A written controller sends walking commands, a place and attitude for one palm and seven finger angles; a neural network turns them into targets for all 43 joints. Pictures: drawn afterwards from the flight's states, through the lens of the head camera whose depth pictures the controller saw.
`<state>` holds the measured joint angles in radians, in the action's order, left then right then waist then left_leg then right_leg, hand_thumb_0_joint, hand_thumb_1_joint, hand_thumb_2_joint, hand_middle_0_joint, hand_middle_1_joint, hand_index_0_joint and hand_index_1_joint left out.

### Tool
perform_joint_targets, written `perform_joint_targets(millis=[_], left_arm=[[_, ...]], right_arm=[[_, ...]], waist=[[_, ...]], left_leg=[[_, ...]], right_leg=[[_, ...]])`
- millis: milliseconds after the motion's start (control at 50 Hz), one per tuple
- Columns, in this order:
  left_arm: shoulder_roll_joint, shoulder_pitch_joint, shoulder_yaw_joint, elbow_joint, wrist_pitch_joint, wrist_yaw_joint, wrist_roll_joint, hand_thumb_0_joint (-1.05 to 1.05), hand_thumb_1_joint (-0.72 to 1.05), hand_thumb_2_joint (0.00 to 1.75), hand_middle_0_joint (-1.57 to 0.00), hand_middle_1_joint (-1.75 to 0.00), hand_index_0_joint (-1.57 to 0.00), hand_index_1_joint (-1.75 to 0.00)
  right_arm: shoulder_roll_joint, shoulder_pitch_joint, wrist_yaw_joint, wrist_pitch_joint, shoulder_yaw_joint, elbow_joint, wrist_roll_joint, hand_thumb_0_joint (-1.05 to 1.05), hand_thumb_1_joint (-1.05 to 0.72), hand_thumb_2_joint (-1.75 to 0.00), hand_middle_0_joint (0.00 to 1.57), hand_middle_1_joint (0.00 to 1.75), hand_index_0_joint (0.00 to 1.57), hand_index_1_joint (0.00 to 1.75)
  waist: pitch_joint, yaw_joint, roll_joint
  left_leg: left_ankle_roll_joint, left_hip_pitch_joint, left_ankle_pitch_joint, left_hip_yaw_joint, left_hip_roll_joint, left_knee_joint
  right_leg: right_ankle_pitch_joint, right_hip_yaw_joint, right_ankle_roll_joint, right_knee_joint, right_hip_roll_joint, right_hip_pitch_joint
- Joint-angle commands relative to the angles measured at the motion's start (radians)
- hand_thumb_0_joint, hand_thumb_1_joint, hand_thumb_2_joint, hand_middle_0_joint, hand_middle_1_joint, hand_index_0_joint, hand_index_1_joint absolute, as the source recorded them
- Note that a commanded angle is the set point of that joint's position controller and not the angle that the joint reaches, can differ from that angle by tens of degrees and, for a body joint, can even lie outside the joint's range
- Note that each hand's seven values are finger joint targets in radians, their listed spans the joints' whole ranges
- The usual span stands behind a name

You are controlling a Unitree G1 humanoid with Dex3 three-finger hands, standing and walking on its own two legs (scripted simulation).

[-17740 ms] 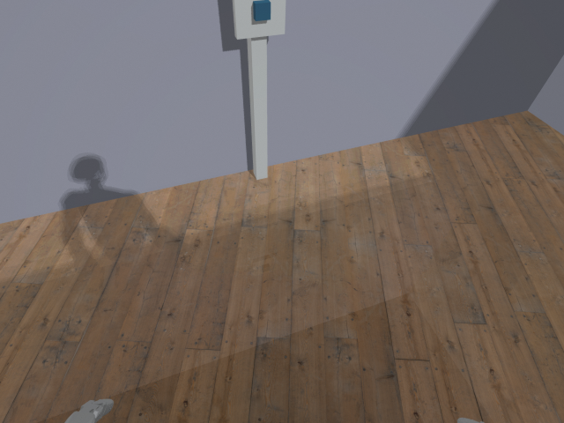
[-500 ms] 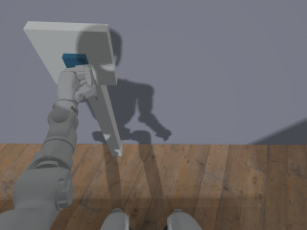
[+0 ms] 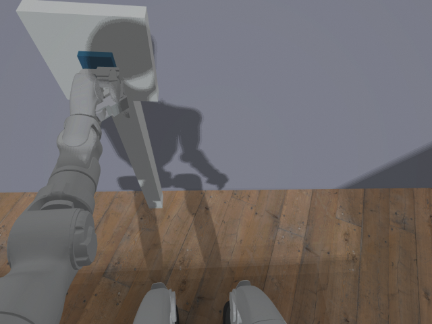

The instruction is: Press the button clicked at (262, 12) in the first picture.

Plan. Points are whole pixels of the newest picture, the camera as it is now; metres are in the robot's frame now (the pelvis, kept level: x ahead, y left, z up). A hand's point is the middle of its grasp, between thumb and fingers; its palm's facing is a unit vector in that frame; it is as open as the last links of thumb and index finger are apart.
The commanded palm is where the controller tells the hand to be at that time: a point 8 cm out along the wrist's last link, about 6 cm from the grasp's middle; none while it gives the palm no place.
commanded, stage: pull the fist back off the button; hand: left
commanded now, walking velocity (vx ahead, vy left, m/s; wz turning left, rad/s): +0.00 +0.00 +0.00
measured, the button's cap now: (100, 63) +0.56 +0.17 +0.12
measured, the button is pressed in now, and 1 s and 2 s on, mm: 12 0 0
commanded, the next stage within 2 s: draw the hand back to the body in 1.06 s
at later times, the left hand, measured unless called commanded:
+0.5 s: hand (124, 104) +0.49 +0.13 +0.09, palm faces -0.02 -1.00 -0.02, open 3.5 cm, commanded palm +0.47 +0.17 +0.09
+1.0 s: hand (115, 139) +0.42 +0.14 +0.08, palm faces -0.04 -1.00 -0.01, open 3.1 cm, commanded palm +0.40 +0.19 +0.09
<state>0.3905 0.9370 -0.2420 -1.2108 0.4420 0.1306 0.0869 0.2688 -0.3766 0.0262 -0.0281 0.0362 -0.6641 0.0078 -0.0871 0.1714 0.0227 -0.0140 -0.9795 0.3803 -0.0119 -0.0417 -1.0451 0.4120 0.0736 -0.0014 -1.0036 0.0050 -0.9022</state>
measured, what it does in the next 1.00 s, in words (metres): shifts its weight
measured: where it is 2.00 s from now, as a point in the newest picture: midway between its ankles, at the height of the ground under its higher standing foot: outside the picture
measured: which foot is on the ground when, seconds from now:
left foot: down 0.00-1.00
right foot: down 0.00-1.00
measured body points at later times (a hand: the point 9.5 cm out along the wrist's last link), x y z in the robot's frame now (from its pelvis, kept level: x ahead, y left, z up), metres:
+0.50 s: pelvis +0.01 +0.00 +0.01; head +0.11 +0.01 +0.44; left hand +0.49 +0.18 +0.09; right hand +0.04 -0.26 -0.11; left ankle +0.07 +0.11 -0.66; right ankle +0.04 -0.12 -0.66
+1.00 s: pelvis +0.06 -0.01 +0.03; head +0.12 -0.01 +0.47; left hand +0.42 +0.19 +0.08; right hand +0.19 -0.26 -0.08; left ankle +0.07 +0.11 -0.66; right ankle +0.04 -0.12 -0.66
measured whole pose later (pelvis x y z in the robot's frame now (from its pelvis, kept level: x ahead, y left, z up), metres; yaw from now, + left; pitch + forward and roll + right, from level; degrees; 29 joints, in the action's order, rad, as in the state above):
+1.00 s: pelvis +0.06 -0.01 +0.03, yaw +0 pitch +13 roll -1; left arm 0.22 0.28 -0.14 -0.55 0.37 0.17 0.19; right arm 0.25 -0.26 0.01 0.03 0.00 -0.55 -0.03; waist -0.10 0.03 0.02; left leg 0.00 -0.71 0.43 0.01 -0.04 -0.92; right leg 0.47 0.05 -0.01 -0.89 0.00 -0.65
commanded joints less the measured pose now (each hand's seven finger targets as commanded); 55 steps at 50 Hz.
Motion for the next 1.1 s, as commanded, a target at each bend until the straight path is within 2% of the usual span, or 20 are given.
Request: perform_joint_targets(millis=[0,40,120,160,200,360,400,440,500,580,620,680,720,780,860,880,940,1000,1040,1080], left_arm=[[0.189,0.646,-0.021,0.240,0.035,-0.048,0.015,0.00,0.90,0.90,-1.30,-1.50,-1.30,-1.50],[0.200,0.642,-0.026,0.229,0.034,-0.051,0.012,0.00,0.90,0.90,-1.30,-1.50,-1.30,-1.50],[0.191,0.619,-0.033,0.252,0.039,-0.051,0.007,0.00,0.90,0.90,-1.30,-1.50,-1.30,-1.50],[0.162,0.605,-0.022,0.246,0.039,-0.052,0.009,0.00,0.90,0.90,-1.30,-1.50,-1.30,-1.50],[0.173,0.575,-0.034,0.244,0.036,-0.052,0.009,0.00,0.90,0.90,-1.30,-1.50,-1.30,-1.50],[0.071,0.440,0.013,0.328,0.050,-0.050,0.012,0.00,0.90,0.90,-1.30,-1.50,-1.30,-1.50],[0.048,0.385,0.024,0.354,0.047,-0.047,0.017,0.00,0.90,0.90,-1.30,-1.50,-1.30,-1.50],[0.068,0.344,0.002,0.361,0.045,-0.046,0.022,0.00,0.90,0.90,-1.30,-1.50,-1.30,-1.50],[0.043,0.279,0.020,0.413,0.043,-0.033,0.029,0.00,0.90,0.90,-1.30,-1.50,-1.30,-1.50],[0.020,0.102,0.020,0.519,0.041,-0.018,0.051,0.00,0.90,0.90,-1.30,-1.50,-1.30,-1.50],[-0.003,0.019,0.031,0.560,0.032,-0.010,0.063,0.00,0.90,0.90,-1.30,-1.50,-1.30,-1.50],[0.035,-0.074,-0.008,0.620,0.021,-0.006,0.076,0.00,0.90,0.90,-1.30,-1.50,-1.30,-1.50],[0.016,-0.173,0.006,0.695,0.018,0.000,0.081,0.00,0.90,0.90,-1.30,-1.50,-1.30,-1.50],[-0.017,-0.248,0.031,0.799,0.019,0.003,0.093,0.00,0.90,0.90,-1.30,-1.50,-1.30,-1.50],[-0.029,-0.279,0.056,0.857,0.008,0.020,0.101,0.00,0.90,0.90,-1.30,-1.50,-1.30,-1.50],[-0.028,-0.298,0.056,0.862,0.005,0.026,0.104,0.00,0.90,0.90,-1.30,-1.50,-1.30,-1.50],[-0.058,-0.332,0.089,0.931,-0.001,0.046,0.118,0.00,0.90,0.90,-1.30,-1.50,-1.30,-1.50],[-0.044,-0.303,0.082,0.931,-0.004,0.052,0.122,0.00,0.90,0.90,-1.30,-1.50,-1.30,-1.50],[-0.040,-0.274,0.081,0.896,-0.011,0.050,0.122,0.00,0.90,0.90,-1.30,-1.50,-1.30,-1.50],[-0.018,-0.269,0.057,0.862,-0.016,0.049,0.117,0.00,0.90,0.90,-1.30,-1.50,-1.30,-1.50]], right_arm=[[0.183,-0.119,0.006,-0.038,-0.064,0.059,-0.002,0.00,-0.90,-0.90,0.20,0.30,0.20,0.30],[0.187,-0.122,0.007,-0.039,-0.062,0.060,0.000,0.00,-0.90,-0.90,0.20,0.30,0.20,0.30],[0.186,-0.121,-0.002,-0.040,-0.067,0.065,0.004,0.00,-0.90,-0.90,0.20,0.30,0.20,0.30],[0.187,-0.116,-0.007,-0.038,-0.070,0.067,0.005,0.00,-0.90,-0.90,0.20,0.30,0.20,0.30],[0.189,-0.112,-0.009,-0.034,-0.071,0.072,0.005,0.00,-0.90,-0.90,0.20,0.30,0.20,0.30],[0.176,-0.102,-0.026,-0.015,-0.085,0.095,0.004,0.00,-0.90,-0.90,0.20,0.30,0.20,0.30],[0.170,-0.096,-0.028,-0.005,-0.088,0.107,-0.001,0.00,-0.90,-0.90,0.20,0.30,0.20,0.30],[0.169,-0.098,-0.026,0.004,-0.087,0.108,-0.002,0.00,-0.90,-0.90,0.20,0.30,0.20,0.30],[0.158,-0.078,-0.025,0.016,-0.089,0.123,-0.012,0.00,-0.90,-0.90,0.20,0.30,0.20,0.30],[0.145,-0.049,-0.031,0.029,-0.092,0.153,-0.021,0.00,-0.90,-0.90,0.20,0.30,0.20,0.30],[0.139,-0.033,-0.033,0.034,-0.092,0.167,-0.025,0.00,-0.90,-0.90,0.20,0.30,0.20,0.30],[0.135,-0.021,-0.031,0.041,-0.094,0.180,-0.028,0.00,-0.90,-0.90,0.20,0.30,0.20,0.30],[0.126,0.001,-0.031,0.042,-0.092,0.205,-0.033,0.00,-0.90,-0.90,0.20,0.30,0.20,0.30],[0.114,0.022,-0.032,0.036,-0.093,0.214,-0.036,0.00,-0.90,-0.90,0.20,0.30,0.20,0.30],[0.115,0.045,-0.022,0.032,-0.091,0.212,-0.038,0.00,-0.90,-0.90,0.20,0.30,0.20,0.30],[0.115,0.052,-0.019,0.031,-0.091,0.211,-0.039,0.00,-0.90,-0.90,0.20,0.30,0.20,0.30],[0.110,0.071,-0.012,0.021,-0.090,0.219,-0.040,0.00,-0.90,-0.90,0.20,0.30,0.20,0.30],[0.110,0.088,-0.004,0.013,-0.084,0.202,-0.039,0.00,-0.90,-0.90,0.20,0.30,0.20,0.30],[0.113,0.088,0.001,0.009,-0.081,0.191,-0.036,0.00,-0.90,-0.90,0.20,0.30,0.20,0.30],[0.114,0.097,0.005,0.010,-0.079,0.187,-0.035,0.00,-0.90,-0.90,0.20,0.30,0.20,0.30]], waist=[[-0.388,0.083,0.088],[-0.382,0.088,0.079],[-0.424,0.058,0.106],[-0.410,0.063,0.085],[-0.387,0.053,0.067],[-0.427,0.010,0.078],[-0.430,-0.001,0.051],[-0.415,-0.011,0.019],[-0.407,-0.026,0.026],[-0.442,-0.071,0.046],[-0.417,-0.078,0.012],[-0.395,-0.096,-0.034],[-0.395,-0.116,-0.017],[-0.390,-0.117,0.012],[-0.342,-0.098,-0.031],[-0.337,-0.101,-0.008],[-0.362,-0.098,0.006],[-0.348,-0.093,0.020],[-0.320,-0.080,-0.026],[-0.318,-0.093,-0.013]], left_leg=[[-0.015,0.358,0.167,-0.069,0.028,0.181],[-0.017,0.353,0.173,-0.075,0.027,0.181],[-0.008,0.388,0.140,-0.083,0.027,0.182],[-0.009,0.392,0.149,-0.086,0.024,0.181],[-0.009,0.367,0.162,-0.081,0.026,0.184],[-0.002,0.454,0.049,-0.075,0.023,0.188],[-0.004,0.456,0.014,-0.061,0.026,0.187],[-0.009,0.439,-0.014,-0.052,0.029,0.186],[-0.008,0.449,-0.061,-0.035,0.031,0.190],[-0.006,0.498,-0.181,-0.014,0.034,0.189],[-0.009,0.485,-0.198,-0.002,0.036,0.192],[-0.014,0.445,-0.226,0.013,0.041,0.198],[-0.014,0.453,-0.260,0.023,0.045,0.205],[-0.013,0.495,-0.319,0.025,0.042,0.201],[-0.015,0.484,-0.289,0.020,0.041,0.205],[-0.014,0.489,-0.292,0.021,0.043,0.205],[-0.016,0.525,-0.306,0.019,0.043,0.199],[-0.012,0.520,-0.292,0.009,0.044,0.194],[-0.015,0.493,-0.256,0.003,0.043,0.191],[-0.012,0.477,-0.240,0.002,0.046,0.192]], right_leg=[[0.062,-0.043,-0.009,0.179,-0.042,0.007],[0.066,-0.041,-0.011,0.175,-0.043,-0.001],[0.043,-0.031,-0.017,0.160,-0.040,0.005],[0.047,-0.028,-0.015,0.160,-0.040,-0.012],[0.055,-0.030,-0.016,0.163,-0.040,0.001],[-0.009,-0.016,-0.023,0.156,-0.042,0.027],[-0.028,-0.016,-0.022,0.167,-0.046,0.066],[-0.048,-0.020,-0.022,0.177,-0.049,0.108],[-0.087,-0.022,-0.021,0.186,-0.050,0.144],[-0.201,-0.024,-0.026,0.188,-0.051,0.220],[-0.239,-0.027,-0.022,0.198,-0.052,0.256],[-0.318,-0.038,-0.016,0.201,-0.048,0.334],[-0.370,-0.042,-0.017,0.200,-0.045,0.372],[-0.430,-0.041,-0.015,0.198,-0.043,0.378],[-0.425,-0.044,-0.009,0.207,-0.040,0.377],[-0.429,-0.046,-0.011,0.208,-0.037,0.378],[-0.434,-0.045,-0.011,0.207,-0.035,0.379],[-0.417,-0.043,-0.011,0.202,-0.031,0.361],[-0.380,-0.045,-0.008,0.206,-0.031,0.344],[-0.365,-0.048,-0.010,0.202,-0.026,0.346]])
